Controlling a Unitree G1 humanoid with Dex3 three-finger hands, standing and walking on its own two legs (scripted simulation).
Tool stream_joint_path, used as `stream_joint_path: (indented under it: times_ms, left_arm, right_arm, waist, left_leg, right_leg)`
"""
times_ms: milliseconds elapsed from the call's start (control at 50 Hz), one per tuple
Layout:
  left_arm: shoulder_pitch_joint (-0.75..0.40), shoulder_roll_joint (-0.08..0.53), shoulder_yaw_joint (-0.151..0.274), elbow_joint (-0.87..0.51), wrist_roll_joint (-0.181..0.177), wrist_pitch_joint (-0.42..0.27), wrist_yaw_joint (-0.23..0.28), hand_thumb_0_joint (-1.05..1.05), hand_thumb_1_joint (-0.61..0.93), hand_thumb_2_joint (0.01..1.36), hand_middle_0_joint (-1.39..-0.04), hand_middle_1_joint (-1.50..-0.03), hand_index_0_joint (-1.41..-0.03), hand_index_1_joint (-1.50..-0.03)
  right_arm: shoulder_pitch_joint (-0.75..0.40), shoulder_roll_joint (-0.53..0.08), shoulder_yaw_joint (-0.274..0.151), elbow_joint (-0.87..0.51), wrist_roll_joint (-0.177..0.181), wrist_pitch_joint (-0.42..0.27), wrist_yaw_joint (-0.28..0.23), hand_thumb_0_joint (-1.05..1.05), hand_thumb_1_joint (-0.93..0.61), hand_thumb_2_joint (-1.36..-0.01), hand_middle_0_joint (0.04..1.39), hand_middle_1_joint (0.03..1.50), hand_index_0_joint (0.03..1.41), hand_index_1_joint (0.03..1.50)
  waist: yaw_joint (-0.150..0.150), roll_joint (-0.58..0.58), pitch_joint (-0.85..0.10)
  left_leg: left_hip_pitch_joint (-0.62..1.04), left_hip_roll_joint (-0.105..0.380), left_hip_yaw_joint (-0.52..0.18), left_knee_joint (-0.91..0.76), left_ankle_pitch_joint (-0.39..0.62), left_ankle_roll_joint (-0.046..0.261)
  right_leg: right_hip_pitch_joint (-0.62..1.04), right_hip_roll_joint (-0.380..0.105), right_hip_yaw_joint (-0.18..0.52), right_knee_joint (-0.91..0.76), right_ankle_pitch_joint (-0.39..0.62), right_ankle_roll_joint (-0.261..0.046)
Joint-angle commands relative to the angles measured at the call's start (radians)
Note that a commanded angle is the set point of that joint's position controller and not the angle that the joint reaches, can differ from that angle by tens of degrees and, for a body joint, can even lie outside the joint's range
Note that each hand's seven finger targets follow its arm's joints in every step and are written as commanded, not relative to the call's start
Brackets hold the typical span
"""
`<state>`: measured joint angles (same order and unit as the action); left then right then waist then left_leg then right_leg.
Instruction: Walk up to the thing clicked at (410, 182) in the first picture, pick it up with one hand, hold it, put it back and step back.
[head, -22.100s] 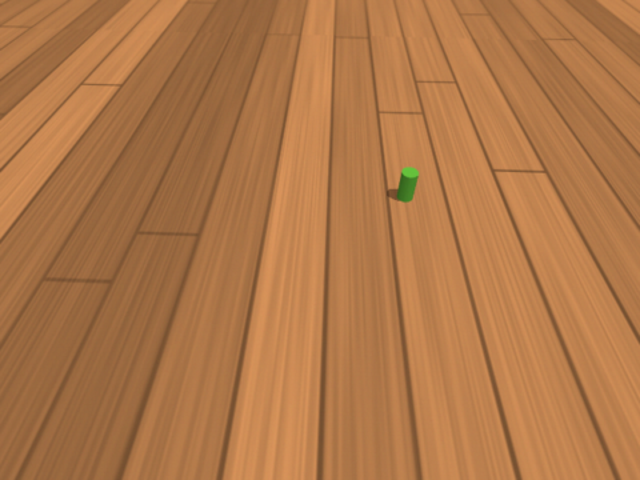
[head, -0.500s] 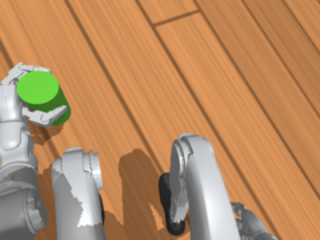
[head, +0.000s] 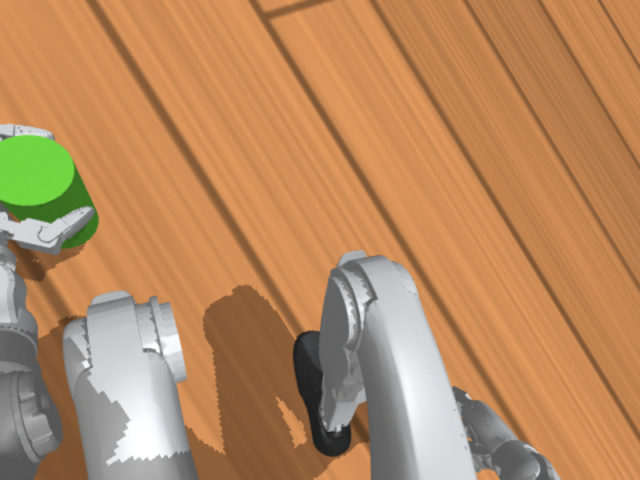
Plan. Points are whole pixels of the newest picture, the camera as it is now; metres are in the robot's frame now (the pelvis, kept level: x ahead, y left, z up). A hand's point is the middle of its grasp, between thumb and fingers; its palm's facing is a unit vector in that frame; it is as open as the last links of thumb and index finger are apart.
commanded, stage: lower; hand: left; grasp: from the side
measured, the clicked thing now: (50, 199) +0.45 +0.24 -0.15
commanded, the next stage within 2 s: loosen in 0.90 s
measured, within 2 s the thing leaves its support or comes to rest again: rests again in 1.56 s
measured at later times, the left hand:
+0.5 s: hand (58, 200) +0.46 +0.24 -0.18, palm faces +0.15 -0.99 -0.03, open 10.5 cm
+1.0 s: hand (66, 204) +0.46 +0.24 -0.21, palm faces +0.16 -0.99 -0.03, open 10.5 cm
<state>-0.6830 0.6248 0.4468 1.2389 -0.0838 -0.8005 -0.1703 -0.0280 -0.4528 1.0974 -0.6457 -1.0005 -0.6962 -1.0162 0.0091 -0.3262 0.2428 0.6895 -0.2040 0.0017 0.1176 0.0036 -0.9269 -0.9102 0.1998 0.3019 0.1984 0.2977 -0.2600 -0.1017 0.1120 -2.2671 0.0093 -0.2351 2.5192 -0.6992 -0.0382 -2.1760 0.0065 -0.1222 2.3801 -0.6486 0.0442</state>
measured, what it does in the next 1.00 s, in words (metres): stands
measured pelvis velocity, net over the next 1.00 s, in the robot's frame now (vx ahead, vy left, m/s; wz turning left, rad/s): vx -0.01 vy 0.02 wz -0.09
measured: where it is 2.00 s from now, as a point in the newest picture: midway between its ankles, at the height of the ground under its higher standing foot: (249, 442)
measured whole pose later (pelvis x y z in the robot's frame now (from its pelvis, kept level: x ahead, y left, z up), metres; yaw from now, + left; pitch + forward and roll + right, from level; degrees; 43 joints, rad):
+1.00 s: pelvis -0.01 +0.02 -0.01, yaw -5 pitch +16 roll -18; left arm -0.73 0.85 0.41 1.44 -0.04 -0.98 -0.04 -0.03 -0.46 1.10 -0.65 -0.99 -0.71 -1.00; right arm -0.15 -0.36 0.50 0.60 -0.35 0.02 0.12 0.00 -0.91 -0.90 0.20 0.30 0.20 0.30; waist -0.29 -0.26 0.30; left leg -2.23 0.00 -0.37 2.62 -0.72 -0.03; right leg -2.07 0.05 -0.22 2.37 -0.62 0.08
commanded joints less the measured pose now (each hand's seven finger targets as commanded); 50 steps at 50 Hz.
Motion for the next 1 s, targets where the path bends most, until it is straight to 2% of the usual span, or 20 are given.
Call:
stream_joint_path:
  times_ms: [0, 20, 120, 180, 260, 280, 300, 340, 420, 480, 520, 660, 720, 760, 820, 860, 920, 940, 960, 980]
  left_arm:
    - [-0.392, 0.231, 0.034, -0.233, -0.036, -0.175, -0.011, 0.000, 0.131, 1.241, -1.286, -1.425, -1.296, -1.426]
    - [-0.401, 0.257, 0.037, -0.249, -0.034, -0.184, -0.014, 0.000, 0.149, 1.215, -1.280, -1.401, -1.291, -1.400]
    - [-0.400, 0.287, 0.042, -0.260, -0.039, -0.205, -0.003, 0.000, 0.150, 1.195, -1.252, -1.368, -1.257, -1.371]
    - [-0.418, 0.302, 0.026, -0.263, -0.028, -0.215, 0.009, 0.000, 0.154, 1.203, -1.249, -1.369, -1.254, -1.373]
    - [-0.391, 0.339, 0.043, -0.270, -0.022, -0.228, 0.038, 0.000, 0.119, 1.213, -1.235, -1.371, -1.240, -1.377]
    - [-0.402, 0.325, 0.020, -0.264, -0.017, -0.231, 0.041, 0.000, 0.128, 1.216, -1.231, -1.373, -1.237, -1.376]
    - [-0.408, 0.342, 0.032, -0.260, -0.016, -0.234, 0.051, 0.000, 0.108, 1.217, -1.237, -1.375, -1.242, -1.381]
    - [-0.393, 0.323, 0.028, -0.223, -0.021, -0.239, 0.064, 0.000, 0.116, 1.230, -1.244, -1.385, -1.251, -1.389]
    - [-0.400, 0.346, 0.031, -0.174, -0.019, -0.256, 0.082, 0.000, 0.131, 1.230, -1.239, -1.383, -1.247, -1.385]
    - [-0.412, 0.341, 0.002, -0.141, -0.009, -0.269, 0.084, 0.000, 0.172, 1.239, -1.251, -1.394, -1.263, -1.393]
    - [-0.383, 0.342, 0.006, -0.108, -0.008, -0.271, 0.084, 0.000, 0.188, 1.247, -1.240, -1.392, -1.252, -1.391]
    - [-0.423, 0.371, -0.010, -0.095, 0.000, -0.292, 0.089, 0.000, 0.213, 1.229, -1.241, -1.374, -1.252, -1.373]
    - [-0.423, 0.376, 0.000, -0.082, -0.003, -0.300, 0.102, 0.000, 0.263, 1.251, -1.235, -1.373, -1.245, -1.372]
    - [-0.422, 0.406, 0.015, -0.089, 0.000, -0.308, 0.112, 0.000, 0.224, 1.269, -1.257, -1.398, -1.266, -1.399]
    - [-0.423, 0.400, 0.007, -0.089, 0.001, -0.316, 0.119, 0.000, 0.235, 1.270, -1.233, -1.383, -1.241, -1.386]
    - [-0.437, 0.428, 0.008, -0.093, 0.013, -0.322, 0.128, 0.000, 0.239, 1.259, -1.242, -1.376, -1.249, -1.379]
    - [-0.438, 0.412, -0.009, -0.060, 0.018, -0.325, 0.129, 0.000, 0.278, 1.281, -1.254, -1.395, -1.264, -1.396]
    - [-0.436, 0.419, -0.003, -0.055, 0.018, -0.328, 0.136, 0.000, 0.235, 1.286, -1.260, -1.402, -1.268, -1.405]
    - [-0.434, 0.394, -0.019, -0.042, 0.015, -0.331, 0.137, 0.000, 0.261, 1.286, -1.260, -1.401, -1.269, -1.403]
    - [-0.427, 0.407, -0.009, -0.020, 0.019, -0.330, 0.143, 0.000, 0.269, 1.279, -1.257, -1.393, -1.266, -1.394]
  right_arm:
    - [0.111, -0.296, -0.054, -0.028, -0.025, -0.005, -0.006, 0.000, -0.917, -0.908, 0.199, 0.301, 0.200, 0.301]
    - [0.096, -0.302, -0.050, -0.032, -0.027, -0.008, -0.006, 0.000, -0.918, -0.908, 0.199, 0.300, 0.200, 0.300]
    - [0.073, -0.334, -0.022, -0.046, -0.045, -0.007, -0.005, 0.000, -0.931, -0.912, 0.199, 0.300, 0.199, 0.300]
    - [0.072, -0.344, -0.008, -0.040, -0.059, -0.002, -0.007, 0.000, -0.932, -0.913, 0.199, 0.300, 0.199, 0.300]
    - [0.066, -0.350, 0.017, -0.039, -0.075, 0.007, -0.005, 0.000, -0.934, -0.914, 0.199, 0.300, 0.199, 0.300]
    - [0.052, -0.351, 0.023, -0.040, -0.079, 0.008, -0.005, 0.000, -0.932, -0.913, 0.199, 0.300, 0.199, 0.300]
    - [0.052, -0.356, 0.027, -0.041, -0.082, 0.010, -0.004, 0.000, -0.931, -0.913, 0.199, 0.300, 0.199, 0.300]
    - [0.042, -0.358, 0.038, -0.049, -0.086, 0.012, -0.003, 0.000, -0.926, -0.912, 0.199, 0.300, 0.199, 0.300]
    - [0.025, -0.360, 0.063, -0.060, -0.098, 0.018, -0.002, 0.000, -0.925, -0.911, 0.199, 0.300, 0.199, 0.300]
    - [0.003, -0.369, 0.077, -0.066, -0.104, 0.017, -0.002, 0.000, -0.919, -0.908, 0.200, 0.300, 0.199, 0.300]
    - [-0.008, -0.369, 0.087, -0.074, -0.109, 0.019, -0.002, 0.000, -0.913, -0.907, 0.200, 0.300, 0.199, 0.300]
    - [-0.037, -0.388, 0.111, -0.079, -0.121, 0.024, -0.003, 0.000, -0.913, -0.907, 0.200, 0.300, 0.200, 0.300]
    - [-0.047, -0.387, 0.125, -0.089, -0.127, 0.027, -0.003, 0.000, -0.907, -0.906, 0.200, 0.300, 0.200, 0.300]
    - [-0.053, -0.387, 0.131, -0.088, -0.134, 0.028, -0.003, 0.000, -0.911, -0.907, 0.200, 0.300, 0.199, 0.300]
    - [-0.068, -0.392, 0.136, -0.090, -0.141, 0.029, -0.007, 0.000, -0.909, -0.907, 0.199, 0.300, 0.199, 0.300]
    - [-0.073, -0.392, 0.142, -0.087, -0.146, 0.030, -0.006, 0.000, -0.909, -0.907, 0.199, 0.300, 0.199, 0.300]
    - [-0.085, -0.394, 0.145, -0.086, -0.147, 0.030, -0.010, 0.000, -0.906, -0.906, 0.200, 0.300, 0.200, 0.300]
    - [-0.084, -0.397, 0.149, -0.091, -0.150, 0.031, -0.009, 0.000, -0.905, -0.906, 0.199, 0.300, 0.199, 0.300]
    - [-0.091, -0.396, 0.149, -0.088, -0.150, 0.033, -0.009, 0.000, -0.903, -0.905, 0.199, 0.300, 0.199, 0.300]
    - [-0.086, -0.399, 0.151, -0.090, -0.150, 0.032, -0.008, 0.000, -0.903, -0.905, 0.199, 0.300, 0.199, 0.300]
  waist:
    - [-0.061, 0.373, -0.683]
    - [-0.054, 0.389, -0.682]
    - [-0.063, 0.494, -0.701]
    - [-0.080, 0.529, -0.676]
    - [-0.082, 0.548, -0.681]
    - [-0.090, 0.557, -0.657]
    - [-0.096, 0.555, -0.653]
    - [-0.113, 0.529, -0.625]
    - [-0.123, 0.491, -0.594]
    - [-0.141, 0.491, -0.555]
    - [-0.137, 0.469, -0.558]
    - [-0.151, 0.513, -0.526]
    - [-0.159, 0.496, -0.512]
    - [-0.153, 0.500, -0.524]
    - [-0.163, 0.515, -0.508]
    - [-0.162, 0.538, -0.506]
    - [-0.177, 0.508, -0.468]
    - [-0.180, 0.504, -0.473]
    - [-0.184, 0.499, -0.455]
    - [-0.185, 0.488, -0.463]
  left_leg:
    - [0.414, 0.017, 0.102, -0.244, 0.125, 0.037]
    - [0.419, 0.018, 0.098, -0.246, 0.116, 0.034]
    - [0.544, 0.029, 0.063, -0.261, 0.201, 0.007]
    - [0.559, 0.032, 0.056, -0.250, 0.215, 0.005]
    - [0.595, 0.037, 0.039, -0.243, 0.271, 0.000]
    - [0.600, 0.041, 0.034, -0.242, 0.283, -0.001]
    - [0.596, 0.041, 0.030, -0.239, 0.267, 0.001]
    - [0.568, 0.041, 0.023, -0.233, 0.252, 0.003]
    - [0.515, 0.039, 0.022, -0.222, 0.204, 0.010]
    - [0.515, 0.042, 0.009, -0.223, 0.192, 0.008]
    - [0.515, 0.043, 0.007, -0.215, 0.199, 0.010]
    - [0.544, 0.050, -0.022, -0.227, 0.206, 0.000]
    - [0.522, 0.050, -0.023, -0.220, 0.200, 0.003]
    - [0.530, 0.052, -0.021, -0.213, 0.207, 0.003]
    - [0.551, 0.057, -0.027, -0.213, 0.212, 0.000]
    - [0.548, 0.056, -0.028, -0.216, 0.199, -0.002]
    - [0.525, 0.059, -0.035, -0.214, 0.178, 0.002]
    - [0.529, 0.059, -0.039, -0.215, 0.175, 0.001]
    - [0.533, 0.061, -0.044, -0.215, 0.180, 0.001]
    - [0.527, 0.059, -0.045, -0.215, 0.177, 0.002]
  right_leg:
    - [0.405, 0.043, -0.083, -0.211, 0.184, -0.054]
    - [0.395, 0.043, -0.086, -0.205, 0.176, -0.056]
    - [0.364, 0.042, -0.113, -0.163, 0.230, -0.067]
    - [0.370, 0.043, -0.116, -0.162, 0.249, -0.065]
    - [0.392, 0.046, -0.123, -0.155, 0.289, -0.063]
    - [0.376, 0.045, -0.126, -0.149, 0.295, -0.063]
    - [0.376, 0.048, -0.129, -0.153, 0.283, -0.062]
    - [0.391, 0.049, -0.138, -0.157, 0.284, -0.058]
    - [0.425, 0.057, -0.144, -0.174, 0.264, -0.051]
    - [0.402, 0.059, -0.158, -0.167, 0.257, -0.050]
    - [0.416, 0.063, -0.162, -0.171, 0.267, -0.047]
    - [0.398, 0.068, -0.185, -0.154, 0.269, -0.048]
    - [0.423, 0.070, -0.189, -0.160, 0.273, -0.044]
    - [0.436, 0.075, -0.185, -0.162, 0.280, -0.044]
    - [0.424, 0.076, -0.191, -0.161, 0.284, -0.044]
    - [0.426, 0.079, -0.194, -0.162, 0.275, -0.045]
    - [0.406, 0.079, -0.202, -0.163, 0.263, -0.043]
    - [0.413, 0.080, -0.207, -0.164, 0.261, -0.042]
    - [0.409, 0.080, -0.209, -0.162, 0.269, -0.039]
    - [0.414, 0.081, -0.212, -0.165, 0.266, -0.039]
